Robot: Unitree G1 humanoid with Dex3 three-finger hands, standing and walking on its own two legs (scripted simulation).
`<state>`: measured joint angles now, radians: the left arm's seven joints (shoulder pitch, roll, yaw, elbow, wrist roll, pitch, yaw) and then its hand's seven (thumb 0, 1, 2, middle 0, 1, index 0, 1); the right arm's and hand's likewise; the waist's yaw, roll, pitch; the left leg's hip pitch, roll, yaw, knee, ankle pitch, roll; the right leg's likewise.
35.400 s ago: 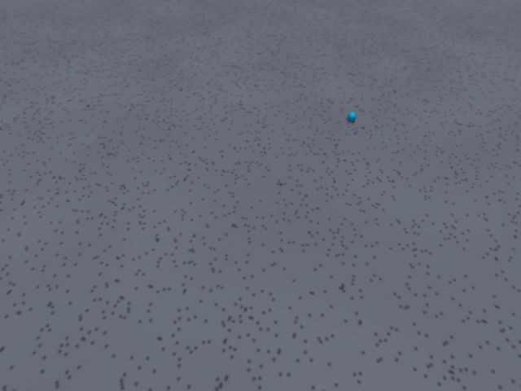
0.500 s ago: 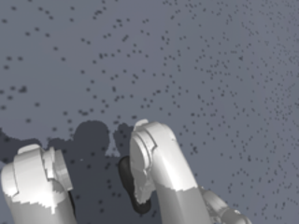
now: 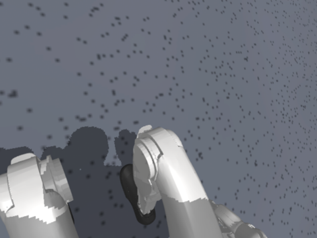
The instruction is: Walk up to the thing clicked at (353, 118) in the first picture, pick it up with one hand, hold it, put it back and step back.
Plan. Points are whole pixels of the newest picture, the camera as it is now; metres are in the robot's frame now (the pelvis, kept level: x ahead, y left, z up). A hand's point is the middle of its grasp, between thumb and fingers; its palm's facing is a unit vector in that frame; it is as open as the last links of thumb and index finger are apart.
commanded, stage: open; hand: left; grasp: from above
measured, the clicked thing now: out of the picture +0.40 +0.37 -0.27
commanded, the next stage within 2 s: withdraw in 1.06 s
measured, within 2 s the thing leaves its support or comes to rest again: neither
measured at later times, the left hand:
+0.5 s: hand out of the picture +0.39 +0.35 -0.25, palm faces -0.44 -0.19 -0.88, open 10.7 cm
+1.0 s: hand out of the picture +0.40 +0.35 -0.25, palm faces -0.43 -0.19 -0.88, open 13.5 cm
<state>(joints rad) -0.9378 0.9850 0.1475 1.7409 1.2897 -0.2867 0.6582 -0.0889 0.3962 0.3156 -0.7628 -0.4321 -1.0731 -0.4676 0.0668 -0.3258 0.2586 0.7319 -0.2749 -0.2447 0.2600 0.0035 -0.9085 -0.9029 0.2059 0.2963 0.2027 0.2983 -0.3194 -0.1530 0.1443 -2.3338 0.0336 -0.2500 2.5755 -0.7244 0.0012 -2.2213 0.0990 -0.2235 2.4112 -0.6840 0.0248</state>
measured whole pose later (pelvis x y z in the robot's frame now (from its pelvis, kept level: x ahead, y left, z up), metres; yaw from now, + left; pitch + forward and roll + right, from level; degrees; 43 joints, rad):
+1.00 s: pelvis +0.00 +0.00 +0.00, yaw -1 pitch +25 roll -14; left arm -0.94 1.01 0.16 1.73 1.26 -0.26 0.66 0.00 -0.40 0.87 -0.15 -0.96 -0.17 -0.94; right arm 0.05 -0.34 0.28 0.71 -0.28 -0.27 0.28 0.00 -0.90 -0.90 0.21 0.30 0.20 0.30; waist -0.32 -0.16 0.17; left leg -2.33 0.03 -0.27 2.57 -0.72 0.00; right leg -2.22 0.10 -0.24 2.40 -0.67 0.03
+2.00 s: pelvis -0.02 -0.01 +0.04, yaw +6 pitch +30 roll -9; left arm -0.94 0.82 0.06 1.45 1.24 -0.26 0.33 0.00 -0.50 0.99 -0.09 -1.01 -0.09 -1.00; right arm 0.15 -0.32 0.12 0.71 -0.14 -0.05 0.13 0.00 -0.90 -0.90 0.20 0.30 0.20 0.30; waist -0.24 -0.05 -0.01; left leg -2.30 0.01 -0.15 2.39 -0.63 0.00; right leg -2.21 0.06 -0.14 2.30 -0.64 0.00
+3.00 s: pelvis +0.02 +0.00 +0.31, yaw +14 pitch +22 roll -4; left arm 0.15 0.33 0.01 0.19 0.13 0.27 0.06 0.01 0.89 0.90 -0.21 -0.30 -0.21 -0.30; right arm 0.14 -0.21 0.03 0.56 0.04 -0.12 -0.07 0.01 -0.90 -0.90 0.21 0.30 0.20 0.30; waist -0.05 0.03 -0.20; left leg -1.32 0.01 -0.07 1.51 -0.56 0.00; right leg -1.25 0.04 -0.06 1.45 -0.58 0.00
